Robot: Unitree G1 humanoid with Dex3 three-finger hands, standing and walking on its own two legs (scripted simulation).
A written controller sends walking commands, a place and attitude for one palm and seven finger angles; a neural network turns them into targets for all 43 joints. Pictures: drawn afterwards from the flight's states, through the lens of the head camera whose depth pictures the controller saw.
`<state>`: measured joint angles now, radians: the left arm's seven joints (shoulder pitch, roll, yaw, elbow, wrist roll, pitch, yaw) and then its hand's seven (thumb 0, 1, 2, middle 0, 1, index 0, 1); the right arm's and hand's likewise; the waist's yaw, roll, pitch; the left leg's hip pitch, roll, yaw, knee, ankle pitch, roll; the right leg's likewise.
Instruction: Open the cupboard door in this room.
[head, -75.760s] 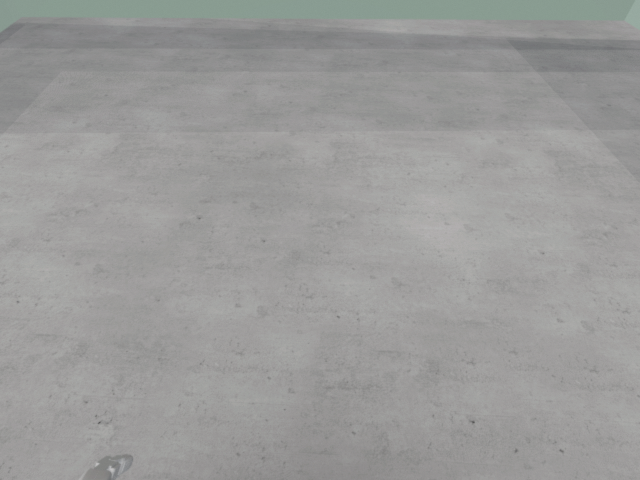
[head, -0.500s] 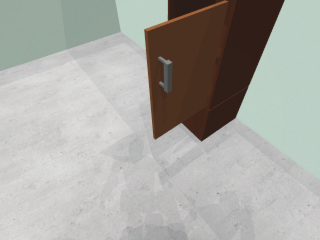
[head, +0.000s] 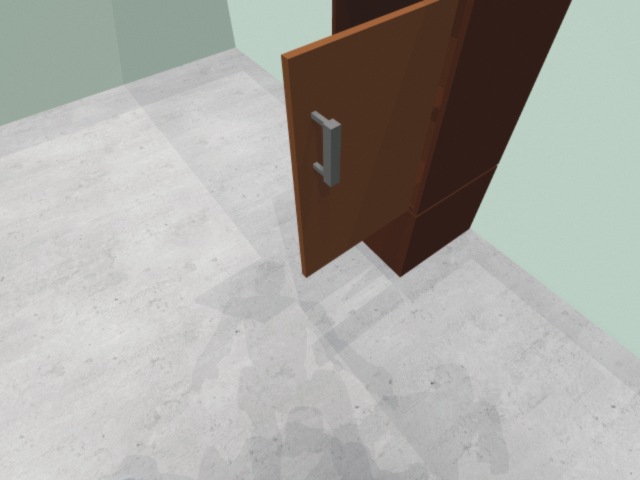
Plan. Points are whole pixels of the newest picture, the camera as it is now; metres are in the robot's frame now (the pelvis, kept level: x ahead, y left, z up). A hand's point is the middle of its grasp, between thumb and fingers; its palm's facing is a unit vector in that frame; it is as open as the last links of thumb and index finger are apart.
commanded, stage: look to check the result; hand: left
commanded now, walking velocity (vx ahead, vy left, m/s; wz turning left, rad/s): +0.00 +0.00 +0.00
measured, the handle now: (324, 149) +0.64 +0.03 +0.02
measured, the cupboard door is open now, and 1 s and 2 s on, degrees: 92 92 92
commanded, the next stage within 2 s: stand and wait in 0.26 s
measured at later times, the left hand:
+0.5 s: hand out of the picture +0.10 +0.24 -0.16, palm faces -0.03 -0.94 -0.33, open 7.3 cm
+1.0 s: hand out of the picture +0.11 +0.24 -0.16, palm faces -0.04 -0.94 -0.34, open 7.3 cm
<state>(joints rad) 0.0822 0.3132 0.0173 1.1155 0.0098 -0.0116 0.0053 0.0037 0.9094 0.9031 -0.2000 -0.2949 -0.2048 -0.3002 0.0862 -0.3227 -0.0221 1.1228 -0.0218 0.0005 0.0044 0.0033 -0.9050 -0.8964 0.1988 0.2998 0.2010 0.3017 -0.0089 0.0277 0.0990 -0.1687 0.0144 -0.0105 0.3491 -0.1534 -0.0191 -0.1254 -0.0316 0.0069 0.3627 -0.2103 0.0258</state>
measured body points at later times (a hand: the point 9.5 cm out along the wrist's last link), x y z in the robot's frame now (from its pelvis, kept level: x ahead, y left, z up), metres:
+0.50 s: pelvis +0.02 +0.00 +0.00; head +0.05 -0.01 +0.45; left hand +0.10 +0.29 -0.13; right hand +0.10 -0.30 -0.14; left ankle +0.02 +0.13 -0.75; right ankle -0.01 -0.14 -0.75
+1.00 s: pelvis +0.03 +0.00 +0.00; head +0.05 -0.01 +0.45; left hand +0.11 +0.29 -0.13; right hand +0.10 -0.30 -0.14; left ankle +0.02 +0.13 -0.75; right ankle -0.01 -0.14 -0.75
